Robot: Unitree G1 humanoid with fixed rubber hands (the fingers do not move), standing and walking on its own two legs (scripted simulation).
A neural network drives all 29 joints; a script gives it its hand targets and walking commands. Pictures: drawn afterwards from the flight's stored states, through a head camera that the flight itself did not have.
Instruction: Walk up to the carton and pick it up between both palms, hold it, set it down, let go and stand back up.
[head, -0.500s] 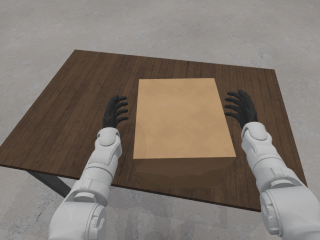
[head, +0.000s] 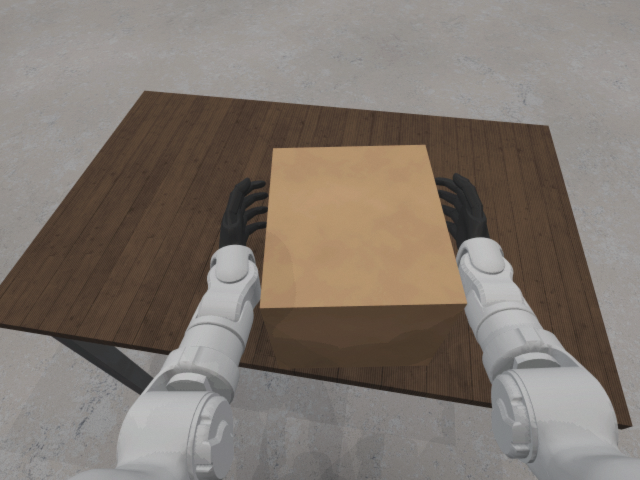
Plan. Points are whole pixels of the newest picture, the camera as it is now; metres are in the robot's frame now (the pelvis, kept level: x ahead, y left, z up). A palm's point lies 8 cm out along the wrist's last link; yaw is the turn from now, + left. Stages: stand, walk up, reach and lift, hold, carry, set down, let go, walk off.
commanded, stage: reach and lift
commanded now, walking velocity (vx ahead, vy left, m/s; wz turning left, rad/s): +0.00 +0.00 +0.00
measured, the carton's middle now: (351, 258) +0.41 +0.01 +0.01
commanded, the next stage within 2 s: none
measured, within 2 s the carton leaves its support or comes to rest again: leaves its support in 1.40 s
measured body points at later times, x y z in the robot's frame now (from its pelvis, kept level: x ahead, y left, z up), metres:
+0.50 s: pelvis +0.01 +0.00 +0.01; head +0.06 +0.00 +0.45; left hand +0.41 +0.16 +0.06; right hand +0.44 -0.15 +0.06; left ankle -0.01 +0.15 -0.74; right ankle +0.03 -0.08 -0.74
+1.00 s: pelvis +0.02 +0.01 +0.01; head +0.06 +0.02 +0.46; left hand +0.41 +0.16 +0.06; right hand +0.43 -0.15 +0.06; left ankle -0.01 +0.15 -0.74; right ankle +0.03 -0.08 -0.74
